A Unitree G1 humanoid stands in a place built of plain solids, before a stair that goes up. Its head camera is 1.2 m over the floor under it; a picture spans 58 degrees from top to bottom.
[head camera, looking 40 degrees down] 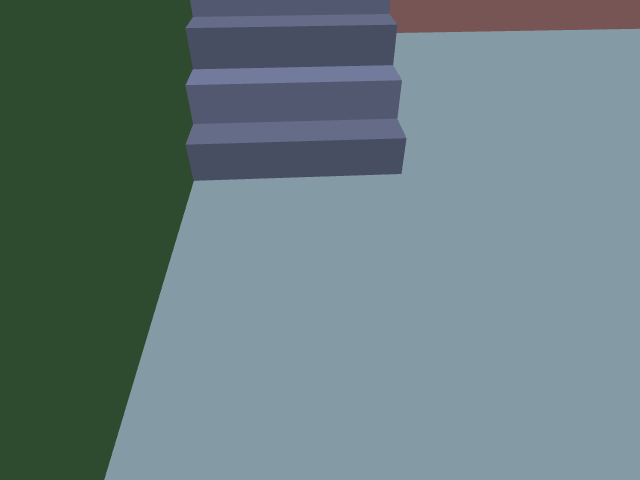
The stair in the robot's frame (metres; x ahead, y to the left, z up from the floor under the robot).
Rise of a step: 0.20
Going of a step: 0.23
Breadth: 1.09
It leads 4 degrees to the left of straight ahead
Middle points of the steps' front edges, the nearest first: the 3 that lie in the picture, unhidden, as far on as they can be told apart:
1.94 0.11 0.21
2.17 0.13 0.41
2.39 0.14 0.62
